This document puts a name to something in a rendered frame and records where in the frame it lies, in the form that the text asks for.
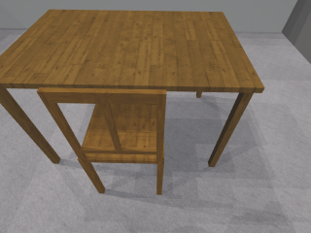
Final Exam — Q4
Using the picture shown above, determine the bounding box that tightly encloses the table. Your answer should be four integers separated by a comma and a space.
0, 9, 265, 167

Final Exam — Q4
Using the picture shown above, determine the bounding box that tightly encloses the chair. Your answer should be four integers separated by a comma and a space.
36, 87, 167, 195

